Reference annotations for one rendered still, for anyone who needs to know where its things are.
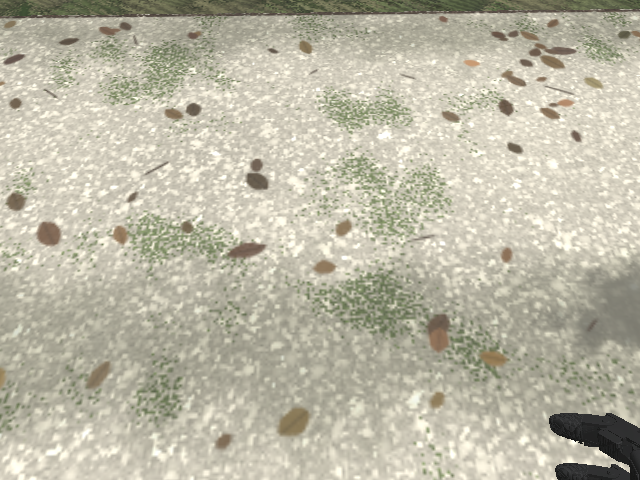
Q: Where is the right robot hand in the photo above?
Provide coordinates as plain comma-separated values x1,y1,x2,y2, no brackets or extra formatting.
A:
549,413,640,480

